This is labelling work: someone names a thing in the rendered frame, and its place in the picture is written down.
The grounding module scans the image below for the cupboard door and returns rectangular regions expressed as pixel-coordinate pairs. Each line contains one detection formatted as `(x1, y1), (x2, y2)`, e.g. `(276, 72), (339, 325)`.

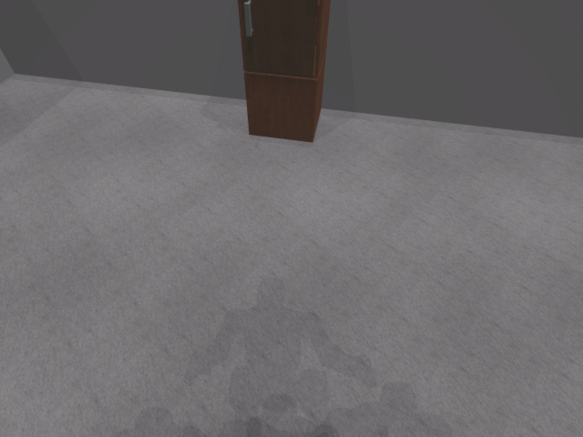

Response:
(241, 0), (318, 76)

